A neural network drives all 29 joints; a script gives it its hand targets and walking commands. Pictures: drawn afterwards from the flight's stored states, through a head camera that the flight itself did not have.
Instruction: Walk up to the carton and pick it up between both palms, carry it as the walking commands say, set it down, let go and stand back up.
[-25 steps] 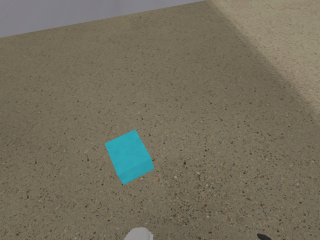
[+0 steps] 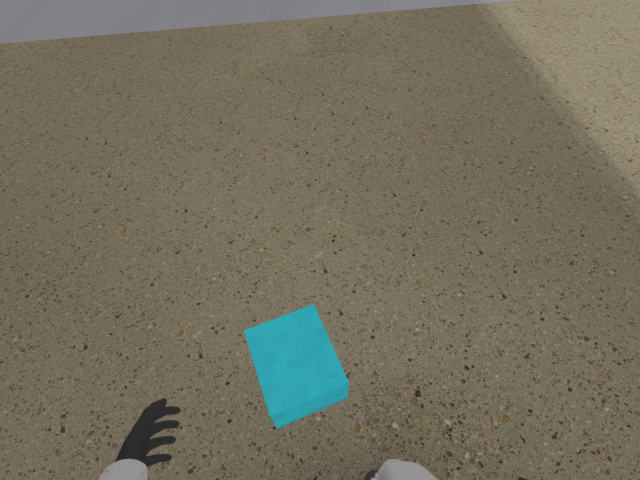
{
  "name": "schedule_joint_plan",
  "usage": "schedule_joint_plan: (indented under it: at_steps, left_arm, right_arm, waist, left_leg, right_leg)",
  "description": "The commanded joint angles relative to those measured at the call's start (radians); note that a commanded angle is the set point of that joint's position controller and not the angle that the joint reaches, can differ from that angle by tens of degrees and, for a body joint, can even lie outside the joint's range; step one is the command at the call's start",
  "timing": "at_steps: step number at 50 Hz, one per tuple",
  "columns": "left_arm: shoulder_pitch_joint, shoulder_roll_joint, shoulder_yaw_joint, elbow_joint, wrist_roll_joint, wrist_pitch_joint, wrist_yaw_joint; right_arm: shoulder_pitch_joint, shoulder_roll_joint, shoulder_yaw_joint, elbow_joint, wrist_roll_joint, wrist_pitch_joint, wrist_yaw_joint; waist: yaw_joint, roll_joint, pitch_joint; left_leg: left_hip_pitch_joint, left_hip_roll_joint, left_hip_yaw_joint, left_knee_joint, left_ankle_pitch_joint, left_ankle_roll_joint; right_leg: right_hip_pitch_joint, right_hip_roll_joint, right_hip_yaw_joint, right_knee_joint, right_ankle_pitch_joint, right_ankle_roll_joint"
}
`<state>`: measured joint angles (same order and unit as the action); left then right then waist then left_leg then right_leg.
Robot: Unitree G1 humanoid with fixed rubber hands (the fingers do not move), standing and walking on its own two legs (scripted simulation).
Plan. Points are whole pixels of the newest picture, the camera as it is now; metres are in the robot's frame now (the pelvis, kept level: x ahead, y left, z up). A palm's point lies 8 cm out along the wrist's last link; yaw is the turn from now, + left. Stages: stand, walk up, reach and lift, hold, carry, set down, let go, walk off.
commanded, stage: walk up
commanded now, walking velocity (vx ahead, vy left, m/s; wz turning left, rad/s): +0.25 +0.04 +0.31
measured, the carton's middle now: (296, 364) +0.50 +0.07 -0.69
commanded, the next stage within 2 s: none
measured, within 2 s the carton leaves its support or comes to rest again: neither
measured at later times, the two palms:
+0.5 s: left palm out of the picture +0.13 +0.38 -0.14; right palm (409, 380) +0.25 -0.13 -0.12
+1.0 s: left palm out of the picture +0.15 +0.36 -0.12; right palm (451, 415) +0.20 -0.17 -0.11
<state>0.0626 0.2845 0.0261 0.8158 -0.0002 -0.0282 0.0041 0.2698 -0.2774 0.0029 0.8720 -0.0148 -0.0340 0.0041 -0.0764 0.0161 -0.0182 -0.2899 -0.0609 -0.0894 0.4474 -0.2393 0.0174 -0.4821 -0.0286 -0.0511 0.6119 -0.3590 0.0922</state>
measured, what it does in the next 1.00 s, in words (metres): walks ahead: right foot, then left foot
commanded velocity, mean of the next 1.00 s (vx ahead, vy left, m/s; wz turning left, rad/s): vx -0.06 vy -0.01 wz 0.16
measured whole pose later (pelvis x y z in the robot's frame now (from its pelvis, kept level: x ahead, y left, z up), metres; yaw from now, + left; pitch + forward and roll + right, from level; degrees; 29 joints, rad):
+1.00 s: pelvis +0.08 +0.08 +0.00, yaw +9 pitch +2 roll -2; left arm 0.10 0.29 0.03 0.90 0.00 0.10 0.01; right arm 0.20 -0.26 0.00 0.87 -0.02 0.02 -0.03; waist -0.03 0.00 0.07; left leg -0.32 0.02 -0.10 0.42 -0.14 -0.02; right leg -0.32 0.01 -0.03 0.68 -0.42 0.07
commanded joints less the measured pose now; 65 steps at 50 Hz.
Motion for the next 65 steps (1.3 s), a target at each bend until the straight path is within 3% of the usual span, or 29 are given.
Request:
schedule_joint_plan:
  at_steps: [1,2,4,6,8,9,10,11,17,18,19,20,21,22,24,26,29,35,40,48,49,50,51,52,53,56,59,61,65]
  left_arm:
    - [0.295,0.182,0.077,0.034,0.025,0.007,0.016]
    - [0.296,0.243,0.082,0.047,0.036,0.015,0.022]
    - [0.152,0.207,0.068,0.021,0.032,0.027,0.011]
    - [0.071,0.155,0.056,0.009,0.024,0.023,0.008]
    - [0.093,0.129,0.046,0.006,0.027,0.011,0.010]
    - [0.119,0.141,0.041,0.000,0.019,0.010,0.020]
    - [0.208,0.186,0.052,0.025,0.018,0.007,0.030]
    - [0.241,0.204,0.059,0.046,0.018,0.010,0.037]
    - [0.182,0.194,0.067,0.050,0.027,0.038,0.034]
    - [0.173,0.181,0.070,0.052,0.025,0.042,0.025]
    - [0.165,0.164,0.068,0.054,0.018,0.043,0.015]
    - [0.210,0.117,0.050,0.054,0.017,0.038,0.010]
    - [0.202,0.056,0.020,0.031,0.027,0.041,0.011]
    - [0.172,0.056,0.023,0.046,0.019,0.068,0.023]
    - [0.139,0.077,0.025,0.037,0.000,0.086,0.022]
    - [0.142,0.075,0.023,0.053,0.011,0.089,0.013]
    - [0.156,0.083,0.040,0.065,0.006,0.123,0.017]
    - [0.073,0.074,0.041,0.047,0.002,0.139,0.009]
    - [0.033,0.083,0.044,0.033,0.003,0.145,0.000]
    - [0.129,0.047,0.018,0.067,-0.011,0.109,0.001]
    - [0.188,0.051,0.011,0.082,-0.004,0.092,0.005]
    - [0.213,0.098,0.023,0.085,0.009,0.083,0.008]
    - [0.189,0.177,0.038,0.073,0.015,0.075,0.010]
    - [0.110,0.194,0.041,0.062,0.023,0.062,0.002]
    - [0.009,0.180,0.037,0.042,0.018,0.054,0.000]
    - [-0.056,0.080,0.006,0.033,0.007,0.043,0.000]
    - [0.104,0.056,0.009,0.095,0.002,0.021,0.009]
    - [0.177,0.071,0.014,0.133,0.004,0.014,0.013]
    - [0.153,0.026,0.000,0.138,-0.003,0.009,0.013]
  right_arm:
    - [0.027,-0.053,-0.052,-0.015,0.001,-0.011,0.001]
    - [-0.012,-0.035,-0.042,-0.034,0.005,-0.006,0.004]
    - [0.021,-0.077,-0.074,-0.019,-0.011,0.016,0.018]
    - [0.027,-0.076,-0.075,-0.013,-0.016,0.031,0.031]
    - [0.013,-0.061,-0.067,-0.015,-0.023,0.036,0.031]
    - [0.005,-0.070,-0.065,-0.016,-0.017,0.045,0.020]
    - [-0.023,-0.080,-0.065,-0.040,-0.013,0.055,0.022]
    - [-0.051,-0.079,-0.062,-0.060,-0.009,0.064,0.026]
    - [-0.079,-0.056,-0.022,-0.071,0.002,0.076,0.043]
    - [-0.050,-0.046,-0.016,-0.050,0.004,0.060,0.037]
    - [0.010,-0.054,-0.019,-0.024,0.009,0.039,0.027]
    - [0.062,-0.131,-0.040,-0.010,0.000,0.014,0.017]
    - [0.094,-0.231,-0.065,-0.004,-0.012,0.004,0.006]
    - [0.181,-0.248,-0.075,0.018,-0.003,0.012,-0.006]
    - [0.105,-0.193,-0.059,-0.005,0.007,0.017,-0.026]
    - [0.056,-0.159,-0.045,0.004,-0.003,0.015,-0.034]
    - [0.077,-0.177,-0.066,-0.005,-0.004,0.021,-0.047]
    - [0.053,-0.160,-0.067,0.009,-0.004,0.028,-0.053]
    - [0.061,-0.186,-0.081,0.015,-0.012,0.035,-0.055]
    - [-0.063,-0.167,-0.085,0.003,-0.024,0.054,-0.039]
    - [-0.064,-0.144,-0.073,0.017,-0.020,0.064,-0.034]
    - [-0.031,-0.086,-0.057,0.008,-0.017,0.063,-0.029]
    - [-0.018,-0.037,-0.043,-0.012,-0.002,0.067,-0.022]
    - [-0.029,-0.028,-0.033,-0.009,-0.009,0.080,-0.019]
    - [0.013,-0.032,-0.039,0.017,-0.017,0.084,-0.009]
    - [0.079,-0.073,-0.057,0.071,-0.008,0.081,0.002]
    - [0.043,-0.021,-0.038,0.058,0.006,0.052,-0.012]
    - [0.016,-0.006,-0.031,0.046,0.014,0.036,-0.021]
    - [0.084,-0.053,-0.033,0.067,-0.001,0.012,-0.034]
  waist:
    - [0.171,-0.218,-0.156]
    - [0.185,-0.326,-0.092]
    - [0.099,-0.169,0.069]
    - [0.070,-0.150,0.096]
    - [0.088,-0.142,0.085]
    - [0.091,-0.127,0.061]
    - [0.122,-0.140,-0.016]
    - [0.140,-0.178,-0.059]
    - [0.112,-0.330,-0.073]
    - [0.095,-0.302,-0.104]
    - [0.056,-0.258,-0.137]
    - [0.029,-0.130,-0.177]
    - [0.021,0.155,-0.162]
    - [0.020,0.169,-0.155]
    - [0.027,0.183,-0.078]
    - [0.038,0.216,-0.114]
    - [0.039,0.130,-0.111]
    - [0.038,0.157,-0.105]
    - [0.031,0.141,-0.076]
    - [0.083,0.272,-0.041]
    - [0.115,0.230,-0.047]
    - [0.134,0.076,-0.051]
    - [0.126,-0.227,0.016]
    - [0.101,-0.211,0.073]
    - [0.052,-0.184,0.121]
    - [0.016,-0.189,0.109]
    - [0.087,-0.087,0.006]
    - [0.116,-0.095,-0.029]
    - [0.056,-0.018,-0.092]
  left_leg:
    - [-0.308,0.038,-0.033,0.197,-0.032,-0.003]
    - [-0.400,0.012,0.048,0.368,-0.312,-0.029]
    - [-0.329,0.092,0.037,0.540,-0.240,-0.056]
    - [-0.288,0.096,0.062,0.541,-0.152,-0.062]
    - [-0.300,0.092,0.082,0.470,-0.084,-0.078]
    - [-0.264,0.097,0.074,0.428,-0.139,-0.094]
    - [-0.280,0.087,0.085,0.435,-0.177,-0.102]
    - [-0.298,0.089,0.070,0.448,-0.188,-0.105]
    - [-0.135,0.058,0.125,0.215,-0.118,-0.084]
    - [-0.067,0.042,0.150,0.086,-0.043,-0.068]
    - [0.055,0.030,0.171,-0.096,0.134,-0.042]
    - [0.268,0.168,0.008,-0.049,0.501,-0.006]
    - [0.421,0.411,-0.322,-0.015,1.001,0.070]
    - [0.369,0.472,-0.375,-0.001,1.183,0.120]
    - [0.343,0.405,-0.270,0.041,1.412,0.121]
    - [0.319,0.314,-0.229,0.017,1.232,0.106]
    - [0.349,0.390,-0.285,0.037,1.354,0.120]
    - [0.239,0.341,-0.213,-0.019,0.951,0.135]
    - [0.173,0.373,-0.282,-0.082,0.694,0.158]
    - [-0.024,0.286,-0.186,-0.113,0.293,0.116]
    - [-0.072,0.216,-0.143,-0.058,0.173,0.083]
    - [-0.152,0.131,-0.083,0.025,-0.001,0.050]
    - [-0.228,0.016,0.029,0.202,-0.252,0.002]
    - [-0.187,0.034,-0.007,0.276,-0.277,-0.029]
    - [-0.148,0.018,-0.022,0.325,-0.232,-0.028]
    - [-0.033,0.031,0.017,0.390,-0.085,-0.035]
    - [-0.066,0.041,0.027,0.194,-0.147,-0.035]
    - [-0.056,0.051,0.040,0.052,-0.191,-0.028]
    - [0.187,0.121,-0.027,-0.088,0.255,-0.006]
  right_leg:
    - [0.643,-0.298,0.276,-0.267,0.162,-0.142]
    - [0.598,-0.457,0.418,-0.376,0.012,-0.211]
    - [0.341,-0.410,0.338,-0.429,-0.261,-0.228]
    - [0.266,-0.333,0.216,-0.439,-0.153,-0.215]
    - [0.331,-0.309,0.125,-0.372,0.253,-0.209]
    - [0.396,-0.315,0.077,-0.239,0.799,-0.217]
    - [0.509,-0.365,0.096,-0.172,1.121,-0.231]
    - [0.557,-0.394,0.095,-0.158,1.175,-0.243]
    - [0.490,-0.305,-0.062,-0.136,0.941,-0.181]
    - [0.504,-0.261,-0.106,-0.074,0.857,-0.157]
    - [0.476,-0.195,-0.142,0.035,0.707,-0.124]
    - [0.288,-0.119,-0.113,0.132,0.382,-0.079]
    - [-0.027,-0.010,-0.075,0.302,-0.226,-0.052]
    - [-0.052,-0.020,0.064,0.385,-0.341,-0.062]
    - [-0.088,-0.032,0.080,0.441,-0.242,-0.055]
    - [-0.062,-0.016,0.084,0.474,-0.137,-0.044]
    - [-0.115,-0.004,0.101,0.567,-0.100,-0.038]
    - [-0.097,0.011,0.093,0.524,-0.023,-0.046]
    - [-0.064,0.028,0.097,0.446,-0.031,-0.038]
    - [0.288,0.033,0.050,-0.036,0.036,-0.072]
    - [0.385,0.009,0.045,-0.189,0.119,-0.081]
    - [0.434,-0.083,0.117,-0.286,0.096,-0.101]
    - [0.361,-0.310,0.353,-0.405,0.043,-0.151]
    - [0.186,-0.371,0.448,-0.512,-0.235,-0.179]
    - [0.075,-0.343,0.421,-0.559,-0.370,-0.171]
    - [0.071,-0.175,0.191,-0.450,-0.122,-0.175]
    - [0.369,-0.182,0.175,-0.375,0.211,-0.217]
    - [0.483,-0.207,0.174,-0.314,0.427,-0.229]
    - [0.389,-0.121,0.092,-0.219,0.365,-0.164]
